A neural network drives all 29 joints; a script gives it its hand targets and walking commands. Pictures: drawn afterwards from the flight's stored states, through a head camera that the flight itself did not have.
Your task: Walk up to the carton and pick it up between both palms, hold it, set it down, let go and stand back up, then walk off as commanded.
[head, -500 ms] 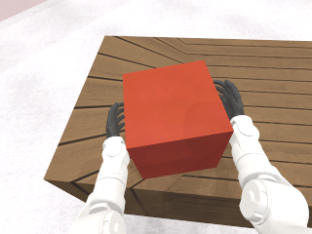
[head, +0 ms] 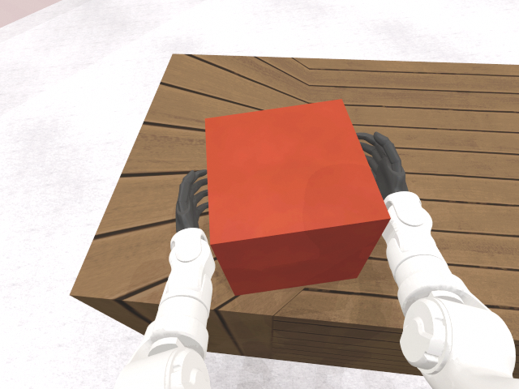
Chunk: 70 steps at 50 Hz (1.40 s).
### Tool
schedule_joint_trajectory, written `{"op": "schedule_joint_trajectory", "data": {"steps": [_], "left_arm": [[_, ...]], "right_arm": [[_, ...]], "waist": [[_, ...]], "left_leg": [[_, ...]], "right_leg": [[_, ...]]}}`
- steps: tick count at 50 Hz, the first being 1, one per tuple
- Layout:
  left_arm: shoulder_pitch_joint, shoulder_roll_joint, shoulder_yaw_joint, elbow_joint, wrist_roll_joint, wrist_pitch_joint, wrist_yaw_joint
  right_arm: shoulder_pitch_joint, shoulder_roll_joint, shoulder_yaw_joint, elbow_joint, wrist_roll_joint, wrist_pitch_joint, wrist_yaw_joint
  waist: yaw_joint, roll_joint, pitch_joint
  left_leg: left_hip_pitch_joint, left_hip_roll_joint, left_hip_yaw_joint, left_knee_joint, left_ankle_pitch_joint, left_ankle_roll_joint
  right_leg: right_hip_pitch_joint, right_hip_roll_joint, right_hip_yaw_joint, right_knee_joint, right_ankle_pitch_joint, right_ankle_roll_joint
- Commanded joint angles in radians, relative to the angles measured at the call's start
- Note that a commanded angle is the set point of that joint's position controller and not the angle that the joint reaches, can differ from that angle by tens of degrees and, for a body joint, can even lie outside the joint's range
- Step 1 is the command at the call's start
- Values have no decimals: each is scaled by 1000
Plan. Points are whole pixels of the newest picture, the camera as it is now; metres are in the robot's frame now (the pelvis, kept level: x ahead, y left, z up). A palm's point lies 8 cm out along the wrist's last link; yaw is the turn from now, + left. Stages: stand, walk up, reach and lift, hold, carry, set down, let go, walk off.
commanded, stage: set down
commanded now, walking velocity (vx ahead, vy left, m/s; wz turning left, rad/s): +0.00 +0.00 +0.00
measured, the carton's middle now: (285, 203) +0.43 -0.02 +0.00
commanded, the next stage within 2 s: none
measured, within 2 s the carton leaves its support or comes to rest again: neither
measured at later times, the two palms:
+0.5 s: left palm (173, 232) +0.38 +0.17 -0.01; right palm (404, 198) +0.42 -0.21 +0.02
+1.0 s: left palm (160, 214) +0.38 +0.17 +0.04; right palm (440, 175) +0.42 -0.24 +0.09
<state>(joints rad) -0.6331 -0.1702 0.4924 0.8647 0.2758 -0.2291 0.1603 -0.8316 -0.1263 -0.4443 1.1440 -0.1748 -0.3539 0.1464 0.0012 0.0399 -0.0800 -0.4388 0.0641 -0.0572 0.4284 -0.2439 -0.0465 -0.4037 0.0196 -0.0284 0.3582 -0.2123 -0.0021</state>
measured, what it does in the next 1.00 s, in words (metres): shifts its weight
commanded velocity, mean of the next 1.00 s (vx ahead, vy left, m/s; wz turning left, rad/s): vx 0.00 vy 0.00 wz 0.00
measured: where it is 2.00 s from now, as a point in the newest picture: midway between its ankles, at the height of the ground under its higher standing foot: outside the picture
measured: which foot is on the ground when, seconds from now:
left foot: down 0.00-1.00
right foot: down 0.00-1.00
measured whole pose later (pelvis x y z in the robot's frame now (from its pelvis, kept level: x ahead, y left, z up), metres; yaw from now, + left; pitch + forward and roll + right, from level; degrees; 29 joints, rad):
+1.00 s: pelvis -0.06 -0.01 -0.01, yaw -1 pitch +25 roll -1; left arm -0.82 0.16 0.10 0.98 -0.15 -0.05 0.23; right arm -1.01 -0.46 0.14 1.23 0.31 -0.14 0.16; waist 0.04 0.03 -0.25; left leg -0.73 0.08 -0.06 0.43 -0.14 -0.08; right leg -0.72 0.04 -0.02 0.40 -0.12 -0.02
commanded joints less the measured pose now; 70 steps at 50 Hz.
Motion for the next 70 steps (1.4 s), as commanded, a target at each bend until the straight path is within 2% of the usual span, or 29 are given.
{"op": "schedule_joint_trajectory", "data": {"steps": [1,6,9,10,11,12,19,24,25,26,29,33,34,35,42,43,45,46,47,48,49,50,51,52,55,56,62,63,70], "left_arm": [[-424,16,-159,-58,6,-6,28],[-475,46,-276,-50,-133,-9,82],[-499,129,-316,20,-231,-33,97],[-501,184,-286,48,-235,-46,102],[-541,213,-308,31,-274,-59,102],[-536,199,-298,88,-271,-71,96],[-624,373,-309,5,-358,-108,82],[-623,408,-360,160,-410,-98,41],[-625,448,-345,33,-418,-91,43],[-571,417,-357,150,-411,-86,32],[-607,433,-406,39,-473,-65,37],[-663,440,-453,34,-511,-28,46],[-679,456,-459,-51,-511,-8,50],[-670,449,-467,34,-508,6,48],[-725,471,-480,-33,-500,91,64],[-765,499,-479,-133,-502,100,72],[-745,484,-477,-87,-501,137,77],[-776,456,-497,-31,-499,142,78],[-770,500,-455,-130,-500,168,83],[-762,462,-488,-53,-499,186,83],[-808,511,-451,-136,-499,184,85],[-766,483,-466,-89,-506,194,82],[-790,523,-444,-234,-509,208,88],[-786,507,-440,-146,-496,217,89],[-742,528,-392,-211,-473,260,81],[-759,532,-390,-132,-464,269,74],[-800,567,-341,-402,-458,373,86],[-777,558,-352,-331,-460,397,79],[-685,507,-351,-407,-422,521,62]], "right_arm": [[-414,-56,226,31,12,-33,-6],[-486,-182,320,105,218,-41,-42],[-552,-261,385,49,323,-75,-58],[-567,-282,435,14,355,-87,-67],[-593,-325,441,-10,382,-89,-73],[-572,-288,468,46,390,-80,-79],[-619,-434,507,-75,483,-66,-102],[-587,-448,546,-14,513,-28,-86],[-610,-483,556,-158,531,-26,-84],[-566,-465,553,-35,525,-15,-75],[-607,-510,572,-159,591,3,-50],[-624,-537,577,-107,613,56,-15],[-614,-547,569,-140,618,70,-6],[-593,-543,580,-52,622,90,7],[-643,-586,585,-18,633,153,31],[-661,-620,542,-53,628,156,32],[-684,-639,563,-58,637,173,35],[-691,-625,555,20,629,183,35],[-737,-638,571,-141,645,188,34],[-711,-646,546,-41,631,208,35],[-743,-645,553,-142,641,211,33],[-721,-620,572,-131,642,217,33],[-734,-669,557,-236,651,220,28],[-739,-641,578,-192,655,222,26],[-732,-673,579,-253,651,255,20],[-725,-638,586,-194,656,261,19],[-772,-720,580,-340,702,328,16],[-780,-711,569,-319,693,341,17],[-657,-740,563,-271,689,409,30]], "waist": [[140,-43,-571],[143,16,-654],[155,-21,-792],[204,-29,-848],[171,-64,-905],[193,-67,-870],[162,-119,-1117],[143,-171,-1049],[167,-177,-1134],[142,-185,-1046],[153,-142,-1128],[152,-104,-1056],[167,-74,-1059],[172,-73,-961],[184,-39,-932],[167,-14,-1008],[179,-42,-992],[153,-17,-964],[198,-51,-1024],[151,-53,-963],[183,-74,-1027],[171,-103,-990],[179,-88,-1101],[182,-82,-1059],[184,-146,-1072],[184,-136,-1003],[193,-130,-1118],[181,-161,-1043],[153,-96,-925]], "left_leg": [[269,-12,139,54,792,-13],[295,-2,117,95,872,-56],[213,-14,120,131,860,-65],[171,-25,128,135,849,-64],[137,-26,129,150,834,-62],[91,-24,137,136,770,-56],[-36,-32,156,131,672,-61],[-175,-36,165,100,494,-34],[-142,-39,171,102,542,-36],[-193,-37,163,97,475,-26],[-114,-42,150,116,503,-36],[-40,-38,136,126,437,-38],[12,-41,132,124,438,-39],[-12,-35,130,111,382,-28],[48,-35,135,94,383,-21],[88,-35,137,91,408,-33],[88,-31,125,93,425,-28],[69,-34,123,86,395,-29],[84,-37,133,81,434,-25],[63,-36,124,71,388,-27],[53,-39,129,67,393,-20],[12,-42,117,69,382,-16],[51,-49,129,70,449,-25],[7,-48,131,74,439,-25],[-12,-54,141,57,448,-14],[-70,-59,132,42,398,-9],[13,-69,146,21,491,-19],[-34,-74,131,16,447,-14],[60,-66,118,-22,445,-24]], "right_leg": [[-63,56,-56,73,570,19],[-187,87,-44,55,522,5],[-166,75,-33,114,636,6],[-100,70,-14,134,683,7],[-85,71,-11,161,725,14],[-79,64,-7,159,700,15],[95,65,4,203,872,37],[133,46,12,205,825,46],[188,49,8,207,880,44],[143,45,17,209,821,49],[111,60,-5,197,742,41],[-45,75,-34,171,516,26],[-52,73,-33,153,490,18],[-90,69,-36,145,397,15],[-92,71,-39,123,380,10],[-93,79,-45,122,400,13],[-85,83,-45,120,427,9],[-104,81,-52,121,395,10],[-47,89,-43,116,448,12],[-61,84,-44,113,426,11],[-1,83,-42,121,460,17],[14,77,-41,129,455,21],[68,80,-37,141,567,26],[77,78,-33,148,591,32],[181,75,-12,166,743,47],[188,65,-4,163,720,53],[316,82,9,158,885,59],[306,77,13,161,858,62],[312,92,14,106,745,31]]}}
